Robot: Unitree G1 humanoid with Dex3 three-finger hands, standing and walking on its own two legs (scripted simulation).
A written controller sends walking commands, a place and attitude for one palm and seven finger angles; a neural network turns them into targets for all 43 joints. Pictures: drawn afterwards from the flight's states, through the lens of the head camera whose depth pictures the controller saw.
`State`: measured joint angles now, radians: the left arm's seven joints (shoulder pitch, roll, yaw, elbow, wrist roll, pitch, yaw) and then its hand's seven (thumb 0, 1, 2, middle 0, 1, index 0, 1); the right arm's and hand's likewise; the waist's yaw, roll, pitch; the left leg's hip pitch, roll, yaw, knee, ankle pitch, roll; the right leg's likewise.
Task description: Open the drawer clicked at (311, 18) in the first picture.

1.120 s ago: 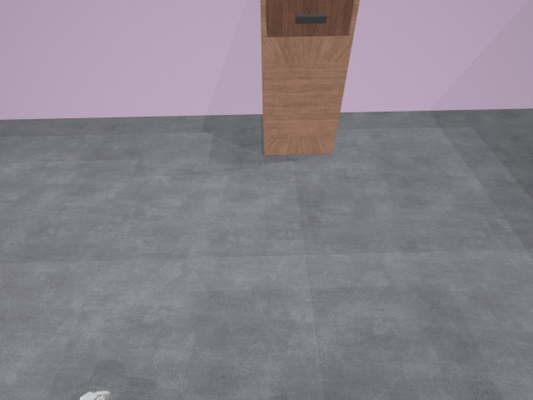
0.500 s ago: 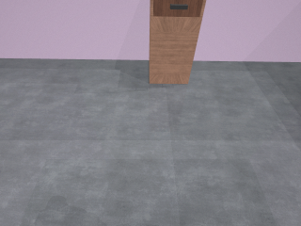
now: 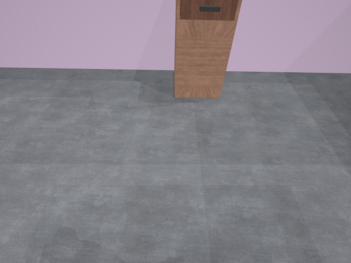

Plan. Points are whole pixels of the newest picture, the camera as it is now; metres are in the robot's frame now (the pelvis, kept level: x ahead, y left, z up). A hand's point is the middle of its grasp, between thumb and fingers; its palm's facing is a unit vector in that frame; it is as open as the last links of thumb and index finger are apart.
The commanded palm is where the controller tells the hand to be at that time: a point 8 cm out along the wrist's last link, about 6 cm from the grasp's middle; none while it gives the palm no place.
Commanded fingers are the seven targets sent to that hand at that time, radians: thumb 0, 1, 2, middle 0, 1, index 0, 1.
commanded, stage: look at it before walking up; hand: left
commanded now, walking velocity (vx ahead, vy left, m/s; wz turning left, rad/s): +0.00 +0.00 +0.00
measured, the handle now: (209, 7) +1.60 -0.13 +0.00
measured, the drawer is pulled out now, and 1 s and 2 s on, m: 0.00 0.00 0.00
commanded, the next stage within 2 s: walk to a spot facing it in 0.32 s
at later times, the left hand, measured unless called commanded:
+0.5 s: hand out of the picture +0.07 +0.25 -0.16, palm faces -0.03 -0.94 -0.33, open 7.4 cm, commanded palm none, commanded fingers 0.00 0.90 0.90 -0.20 -0.30 -0.20 -0.30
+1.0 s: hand out of the picture +0.08 +0.14 -0.17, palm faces -0.16 -0.97 -0.16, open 7.4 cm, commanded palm none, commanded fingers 0.00 0.90 0.90 -0.20 -0.30 -0.20 -0.30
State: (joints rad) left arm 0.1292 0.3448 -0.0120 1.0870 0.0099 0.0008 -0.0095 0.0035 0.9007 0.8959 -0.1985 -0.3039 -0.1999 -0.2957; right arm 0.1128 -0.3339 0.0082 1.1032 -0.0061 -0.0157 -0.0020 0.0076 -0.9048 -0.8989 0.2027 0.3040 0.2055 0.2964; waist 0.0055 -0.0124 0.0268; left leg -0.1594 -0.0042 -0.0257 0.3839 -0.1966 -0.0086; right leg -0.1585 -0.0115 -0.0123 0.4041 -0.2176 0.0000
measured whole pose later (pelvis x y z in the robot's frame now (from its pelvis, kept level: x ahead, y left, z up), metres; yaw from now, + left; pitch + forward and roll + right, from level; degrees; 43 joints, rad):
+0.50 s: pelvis +0.01 +0.00 +0.00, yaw -1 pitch -2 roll +0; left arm 0.15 0.34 -0.01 1.09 0.01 0.01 0.00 0.00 0.90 0.90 -0.20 -0.30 -0.20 -0.30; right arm 0.11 -0.33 0.01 1.11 -0.01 -0.01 -0.01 0.01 -0.91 -0.90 0.20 0.30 0.20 0.30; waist 0.01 -0.01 0.02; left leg -0.14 0.00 -0.02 0.37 -0.20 -0.01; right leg -0.14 -0.01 0.00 0.39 -0.22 0.00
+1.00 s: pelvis +0.11 -0.03 +0.00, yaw -14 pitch +1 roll +0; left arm 0.47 0.14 0.02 1.06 0.03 -0.04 -0.01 0.00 0.90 0.90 -0.20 -0.30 -0.20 -0.30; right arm 0.17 -0.20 -0.05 0.99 -0.01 0.00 0.01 0.01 -0.91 -0.90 0.20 0.30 0.20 0.30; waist 0.04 -0.01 0.03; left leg -0.60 0.10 0.06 1.03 -0.25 -0.06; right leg -0.09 0.05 0.05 0.39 -0.32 -0.05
